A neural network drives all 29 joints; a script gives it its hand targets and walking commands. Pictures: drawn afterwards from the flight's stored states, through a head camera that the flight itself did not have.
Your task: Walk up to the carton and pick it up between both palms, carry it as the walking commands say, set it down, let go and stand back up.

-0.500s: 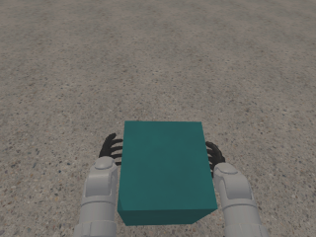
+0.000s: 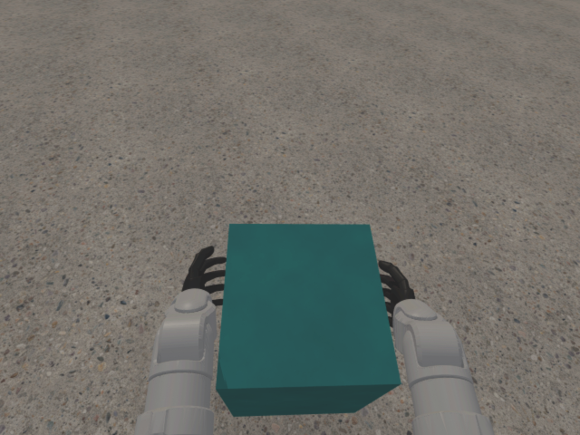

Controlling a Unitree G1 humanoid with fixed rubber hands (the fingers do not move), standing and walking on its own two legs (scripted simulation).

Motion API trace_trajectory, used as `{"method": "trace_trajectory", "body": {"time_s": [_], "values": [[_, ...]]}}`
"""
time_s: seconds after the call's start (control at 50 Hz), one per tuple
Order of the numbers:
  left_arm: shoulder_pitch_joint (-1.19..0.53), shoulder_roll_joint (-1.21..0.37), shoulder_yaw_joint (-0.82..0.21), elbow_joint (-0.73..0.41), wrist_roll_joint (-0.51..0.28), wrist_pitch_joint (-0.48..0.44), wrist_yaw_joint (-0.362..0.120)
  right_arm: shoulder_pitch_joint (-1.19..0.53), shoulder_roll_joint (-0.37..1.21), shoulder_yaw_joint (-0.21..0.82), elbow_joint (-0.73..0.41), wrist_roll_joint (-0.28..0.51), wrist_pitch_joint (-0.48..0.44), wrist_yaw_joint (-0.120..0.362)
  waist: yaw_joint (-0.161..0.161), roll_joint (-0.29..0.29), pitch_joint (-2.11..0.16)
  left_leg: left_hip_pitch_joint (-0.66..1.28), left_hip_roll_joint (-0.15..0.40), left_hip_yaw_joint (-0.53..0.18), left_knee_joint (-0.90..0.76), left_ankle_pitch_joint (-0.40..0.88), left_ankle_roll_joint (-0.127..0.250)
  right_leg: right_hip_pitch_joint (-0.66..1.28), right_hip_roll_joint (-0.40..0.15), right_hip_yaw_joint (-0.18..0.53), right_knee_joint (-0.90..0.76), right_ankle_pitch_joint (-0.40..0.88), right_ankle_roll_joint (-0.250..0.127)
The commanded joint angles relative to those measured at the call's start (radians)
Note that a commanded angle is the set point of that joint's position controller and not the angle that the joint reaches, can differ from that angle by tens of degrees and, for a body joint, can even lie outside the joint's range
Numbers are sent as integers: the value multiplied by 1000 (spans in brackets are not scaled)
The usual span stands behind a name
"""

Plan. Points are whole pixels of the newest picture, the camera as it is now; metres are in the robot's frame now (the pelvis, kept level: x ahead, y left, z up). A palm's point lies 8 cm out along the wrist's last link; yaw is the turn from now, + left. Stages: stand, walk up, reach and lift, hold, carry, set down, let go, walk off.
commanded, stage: reach and lift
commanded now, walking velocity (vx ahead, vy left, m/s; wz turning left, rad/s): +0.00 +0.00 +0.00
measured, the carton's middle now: (297, 326) +0.28 +0.00 -0.03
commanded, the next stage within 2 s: hold in 0.46 s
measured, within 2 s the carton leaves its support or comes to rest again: neither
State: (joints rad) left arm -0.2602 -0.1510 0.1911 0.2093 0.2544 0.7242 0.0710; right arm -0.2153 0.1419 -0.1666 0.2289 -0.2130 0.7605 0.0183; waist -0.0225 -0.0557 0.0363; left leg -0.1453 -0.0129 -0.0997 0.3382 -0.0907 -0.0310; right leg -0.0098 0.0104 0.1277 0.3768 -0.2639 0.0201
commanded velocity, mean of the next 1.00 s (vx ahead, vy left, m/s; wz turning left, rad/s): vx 0.00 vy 0.00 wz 0.00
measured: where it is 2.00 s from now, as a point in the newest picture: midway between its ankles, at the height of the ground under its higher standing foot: outside the picture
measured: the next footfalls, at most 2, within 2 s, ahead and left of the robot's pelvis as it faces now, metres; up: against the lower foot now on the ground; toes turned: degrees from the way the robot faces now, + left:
none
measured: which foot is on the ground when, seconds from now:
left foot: down 0.00-1.00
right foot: down 0.00-1.00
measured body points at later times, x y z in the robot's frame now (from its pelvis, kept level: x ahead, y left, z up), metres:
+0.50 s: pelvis -0.01 +0.01 +0.00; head -0.04 +0.03 +0.45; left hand +0.30 +0.15 +0.03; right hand +0.27 -0.14 +0.02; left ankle +0.07 +0.14 -0.74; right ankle -0.03 -0.14 -0.74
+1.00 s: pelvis +0.00 +0.00 +0.00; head -0.03 +0.02 +0.45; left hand +0.30 +0.14 +0.03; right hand +0.27 -0.15 +0.02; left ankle +0.07 +0.14 -0.74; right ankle -0.03 -0.14 -0.74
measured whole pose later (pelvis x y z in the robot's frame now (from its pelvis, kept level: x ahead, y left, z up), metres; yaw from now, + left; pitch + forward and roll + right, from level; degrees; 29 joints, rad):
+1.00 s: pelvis +0.00 +0.00 +0.00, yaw -1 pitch -6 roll +0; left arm -0.25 -0.15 0.16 0.21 0.26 0.75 0.06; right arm -0.17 0.13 -0.15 0.19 -0.21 0.78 0.01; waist -0.01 -0.05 0.03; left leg -0.15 -0.01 -0.09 0.35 -0.10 -0.02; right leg -0.02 0.01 0.14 0.39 -0.27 0.03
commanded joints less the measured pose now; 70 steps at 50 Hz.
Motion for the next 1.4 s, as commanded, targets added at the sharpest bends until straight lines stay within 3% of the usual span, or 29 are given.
{"method": "trace_trajectory", "body": {"time_s": [0.0,0.1,0.18,0.22,0.24,0.32,0.42,0.44,0.46,0.52,0.6,0.66,0.72,0.74,0.76,0.78,0.8,0.82,0.84,0.86,0.88,0.9,0.94,1.08,1.14,1.18,1.32,1.34,1.38], "values": [[-409,-956,-573,3,-240,7,-277,-677,898,553,-151,248,-88,222,14,51,-291,347,-89,36,15,79,2,-215,82,-48,-91,117,-19],[-368,-985,-575,20,-262,1,-283,-685,895,589,-208,254,-90,217,3,-20,-309,380,-81,15,31,141,14,-222,83,-49,-82,184,-11],[-413,-997,-613,-66,-266,0,-281,-625,899,567,-169,262,-83,225,-15,79,-305,414,-82,33,22,155,-11,-246,84,-42,-97,158,-28],[-420,-988,-605,-41,-272,6,-276,-663,912,577,-165,261,-79,220,4,26,-253,350,-90,38,26,92,2,-257,78,-45,-95,110,-21],[-417,-1018,-611,-29,-273,8,-280,-670,897,570,-167,269,-84,220,4,78,-247,350,-87,31,22,69,-5,-266,79,-39,-100,68,-38],[-421,-1008,-554,58,-240,13,-282,-708,872,532,-131,240,-88,233,6,51,-265,332,-84,36,5,-39,-2,-260,80,-49,-101,-8,-36],[-443,-1068,-655,-35,-315,-9,-296,-716,924,622,-238,291,-103,227,-8,50,-366,381,-91,40,55,145,-6,-245,81,-51,-73,155,-25],[-418,-1018,-602,-4,-278,-6,-289,-747,926,622,-233,289,-101,229,19,48,-401,389,-85,37,49,129,0,-226,80,-48,-68,148,-22],[-421,-1020,-601,21,-273,7,-284,-693,880,592,-184,272,-93,229,-9,51,-324,392,-84,35,38,110,-6,-269,84,-51,-81,115,-26],[-445,-989,-567,27,-237,13,-278,-728,888,562,-161,251,-82,230,10,37,-252,324,-79,30,15,-42,6,-280,74,-51,-89,-15,-36],[-416,-1029,-567,38,-249,13,-291,-703,892,545,-161,245,-77,235,-20,29,-256,371,-72,29,18,30,1,-302,77,-50,-101,29,-39],[-404,-1024,-573,33,-261,21,-287,-668,927,575,-145,264,-70,225,18,31,-252,359,-78,34,25,57,3,-260,79,-48,-101,68,-31],[-418,-1024,-594,-2,-274,17,-289,-670,905,559,-181,252,-75,226,-22,34,-257,373,-75,34,25,43,-1,-285,81,-52,-96,48,-35],[-420,-1049,-611,-5,-287,10,-294,-703,912,594,-213,286,-82,230,9,79,-296,364,-77,31,26,61,-6,-257,77,-40,-93,69,-38],[-431,-1049,-621,-12,-285,15,-290,-686,894,571,-204,272,-80,233,-26,49,-303,399,-78,38,34,90,-15,-294,90,-53,-94,74,-32],[-411,-1032,-600,-31,-283,11,-292,-677,931,606,-200,287,-76,227,26,68,-297,345,-89,43,35,90,-4,-234,75,-42,-89,103,-33],[-435,-1041,-618,-20,-290,16,-289,-665,925,594,-191,285,-77,224,-5,67,-290,375,-82,40,41,77,-4,-283,72,-40,-85,85,-35],[-364,-1029,-600,11,-275,15,-290,-670,918,608,-220,283,-77,227,14,14,-323,396,-74,29,35,108,0,-259,84,-48,-89,102,-27],[-359,-1031,-639,-53,-292,7,-291,-619,919,620,-236,288,-80,221,-1,37,-295,395,-83,33,44,164,0,-259,80,-43,-82,176,-27],[-358,-1005,-593,-30,-274,12,-289,-642,919,628,-224,297,-74,222,33,52,-301,375,-80,37,35,126,3,-245,72,-36,-87,131,-28],[-394,-1021,-636,-48,-297,14,-293,-615,902,599,-228,270,-74,221,-17,15,-279,381,-75,33,38,117,1,-276,79,-45,-90,124,-31],[-386,-999,-591,-25,-257,18,-285,-651,923,593,-186,268,-65,220,29,37,-270,356,-80,38,29,85,7,-250,73,-46,-89,100,-23],[-349,-985,-589,-29,-257,15,-292,-608,934,614,-204,271,-64,223,33,14,-274,356,-84,38,23,117,10,-239,75,-46,-90,146,-18],[-367,-1026,-669,-95,-319,15,-301,-560,931,619,-237,285,-77,209,-20,47,-270,411,-82,30,45,182,-2,-276,73,-37,-92,184,-26],[-332,-963,-601,-62,-266,8,-299,-596,903,609,-238,271,-73,215,27,45,-265,353,-87,45,19,115,4,-238,71,-35,-93,152,-23],[-387,-974,-628,-78,-282,9,-298,-581,905,579,-212,251,-73,213,-19,32,-282,380,-80,39,25,71,4,-245,74,-37,-98,102,-27],[-337,-998,-649,-93,-298,4,-300,-588,964,656,-268,300,-75,214,14,-6,-326,373,-88,39,54,145,14,-233,74,-40,-74,199,-13],[-340,-990,-620,-88,-281,5,-299,-613,952,647,-248,299,-70,216,40,38,-308,325,-92,49,40,146,8,-207,71,-35,-70,191,-18],[-349,-965,-602,-56,-262,13,-296,-593,935,608,-203,267,-61,218,20,-2,-279,355,-84,42,31,118,13,-245,73,-40,-78,162,-14]]}}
